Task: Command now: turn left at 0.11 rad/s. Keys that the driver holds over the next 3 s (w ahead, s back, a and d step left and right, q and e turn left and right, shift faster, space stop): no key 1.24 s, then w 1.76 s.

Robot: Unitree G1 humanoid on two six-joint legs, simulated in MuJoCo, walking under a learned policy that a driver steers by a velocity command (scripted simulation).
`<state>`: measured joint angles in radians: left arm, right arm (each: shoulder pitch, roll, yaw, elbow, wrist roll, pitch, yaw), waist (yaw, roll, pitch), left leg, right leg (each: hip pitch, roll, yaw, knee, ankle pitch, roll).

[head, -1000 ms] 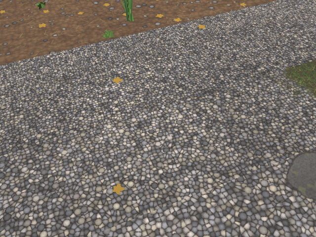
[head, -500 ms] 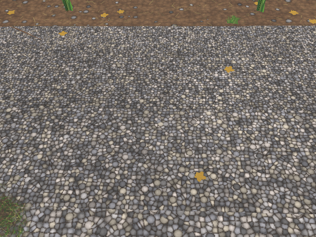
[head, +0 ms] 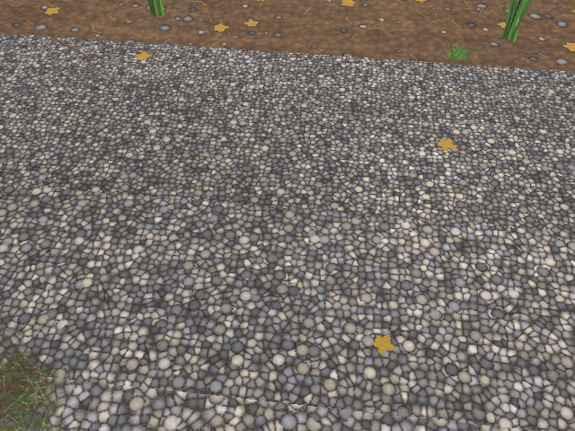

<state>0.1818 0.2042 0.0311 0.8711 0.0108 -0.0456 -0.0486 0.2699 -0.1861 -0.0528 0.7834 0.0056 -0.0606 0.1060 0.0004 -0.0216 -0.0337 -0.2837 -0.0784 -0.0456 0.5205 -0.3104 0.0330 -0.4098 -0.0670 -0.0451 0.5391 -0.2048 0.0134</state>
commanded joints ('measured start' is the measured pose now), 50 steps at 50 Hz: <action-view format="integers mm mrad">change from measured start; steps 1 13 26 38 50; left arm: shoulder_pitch -75 -147 -200 -214 -223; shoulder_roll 135 140 187 220 246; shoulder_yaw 20 38 50 49 43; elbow -66 -56 4 85 148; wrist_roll -5 -5 -1 0 1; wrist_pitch -35 -38 -35 -28 -22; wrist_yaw -44 -35 -18 -12 -10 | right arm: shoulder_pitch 76 7 -37 -53 -44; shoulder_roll -148 -154 -217 -260 -290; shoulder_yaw -39 -46 -43 -34 -25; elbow -27 20 67 108 140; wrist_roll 4 3 -1 -4 -7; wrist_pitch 10 -7 -1 5 11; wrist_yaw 6 -27 -32 -33 -32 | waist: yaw -27 4 5 7 12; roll -25 -4 13 20 20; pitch -91 -38 -15 3 16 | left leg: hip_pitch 24 -42 9 65 79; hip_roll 53 73 85 89 92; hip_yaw -32 -37 -31 -34 -34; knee -71 -61 -66 -88 -109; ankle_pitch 140 181 200 230 237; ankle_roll -12 2 6 11 12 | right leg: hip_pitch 175 279 289 287 299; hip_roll -65 -31 -2 8 11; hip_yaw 67 37 23 17 16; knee -45 -2 -7 -26 -37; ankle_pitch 291 275 239 222 215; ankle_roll -86 -62 -52 -46 -40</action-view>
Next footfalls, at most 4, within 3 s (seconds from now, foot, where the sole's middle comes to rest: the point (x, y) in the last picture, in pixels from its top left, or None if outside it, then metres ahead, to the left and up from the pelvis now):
1.88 left None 0.44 0.06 -0.77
2.46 right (364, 348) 0.78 -0.19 -0.96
2.92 left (287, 254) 1.11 0.03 -0.96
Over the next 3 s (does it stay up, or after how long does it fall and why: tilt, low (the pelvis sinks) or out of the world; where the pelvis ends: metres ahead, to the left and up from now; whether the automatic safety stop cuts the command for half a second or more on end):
stays up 0.96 -0.05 -0.20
